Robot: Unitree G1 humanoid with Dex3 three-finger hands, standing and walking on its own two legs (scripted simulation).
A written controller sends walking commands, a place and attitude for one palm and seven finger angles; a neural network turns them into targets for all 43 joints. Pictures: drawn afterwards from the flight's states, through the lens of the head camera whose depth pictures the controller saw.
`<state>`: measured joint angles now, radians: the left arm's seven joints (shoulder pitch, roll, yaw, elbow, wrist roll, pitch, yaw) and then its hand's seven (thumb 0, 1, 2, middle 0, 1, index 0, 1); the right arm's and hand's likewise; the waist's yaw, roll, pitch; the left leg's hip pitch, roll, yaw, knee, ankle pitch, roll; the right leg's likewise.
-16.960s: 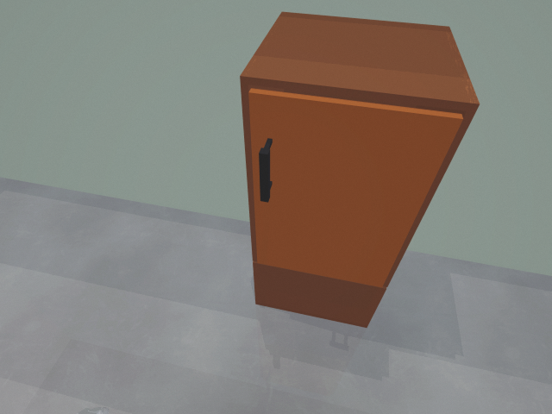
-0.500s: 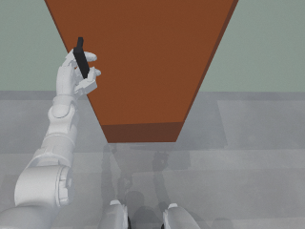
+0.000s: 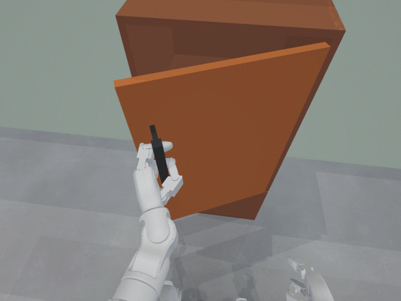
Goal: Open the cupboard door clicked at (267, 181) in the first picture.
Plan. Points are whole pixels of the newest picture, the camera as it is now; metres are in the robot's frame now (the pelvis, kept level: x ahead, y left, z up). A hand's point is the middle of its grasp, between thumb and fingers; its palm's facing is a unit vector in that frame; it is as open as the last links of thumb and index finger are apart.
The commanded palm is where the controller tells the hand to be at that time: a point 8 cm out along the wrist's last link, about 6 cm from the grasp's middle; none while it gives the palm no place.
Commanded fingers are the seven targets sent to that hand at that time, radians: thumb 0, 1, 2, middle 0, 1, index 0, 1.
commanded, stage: pull the door open along its arc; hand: left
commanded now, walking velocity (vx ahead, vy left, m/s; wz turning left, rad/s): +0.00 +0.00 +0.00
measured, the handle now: (159, 157) +0.39 +0.11 +0.06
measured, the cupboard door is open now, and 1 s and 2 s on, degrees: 25 39 43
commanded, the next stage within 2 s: open thumb and fingers to let go in 0.32 s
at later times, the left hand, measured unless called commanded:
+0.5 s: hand (200, 218) +0.26 +0.02 +0.06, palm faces +0.22 -0.98 -0.02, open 5.9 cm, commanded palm +0.22 +0.06 +0.06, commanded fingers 0.00 0.55 0.75 -0.38 -1.31 -0.38 -1.31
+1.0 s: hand (191, 215) +0.27 +0.03 +0.05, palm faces +0.27 -0.96 -0.01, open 13.3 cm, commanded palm +0.22 +0.07 +0.06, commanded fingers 0.00 -0.50 0.30 -0.23 -0.80 -0.23 -0.80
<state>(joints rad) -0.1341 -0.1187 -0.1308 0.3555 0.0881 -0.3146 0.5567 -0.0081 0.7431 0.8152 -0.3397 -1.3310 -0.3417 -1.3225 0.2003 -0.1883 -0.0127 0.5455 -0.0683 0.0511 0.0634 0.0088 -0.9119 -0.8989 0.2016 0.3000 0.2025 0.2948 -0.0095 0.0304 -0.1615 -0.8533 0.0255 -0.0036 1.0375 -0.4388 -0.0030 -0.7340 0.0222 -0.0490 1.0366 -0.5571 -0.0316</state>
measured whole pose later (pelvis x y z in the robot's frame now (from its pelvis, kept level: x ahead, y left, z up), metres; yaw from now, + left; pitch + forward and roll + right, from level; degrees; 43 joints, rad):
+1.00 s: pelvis +0.00 -0.03 +0.00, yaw +2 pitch +13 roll +1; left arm 0.21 -0.07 -0.29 0.08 0.06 -0.29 0.49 0.00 -0.37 0.36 -0.30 -1.15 -0.30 -1.15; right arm 0.22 -0.20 0.00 0.53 -0.05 -0.04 0.02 0.01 -0.91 -0.90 0.20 0.30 0.20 0.29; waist -0.01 0.05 -0.16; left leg -0.82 0.01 -0.04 1.02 -0.43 -0.04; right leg -0.70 0.02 -0.08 1.06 -0.58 -0.07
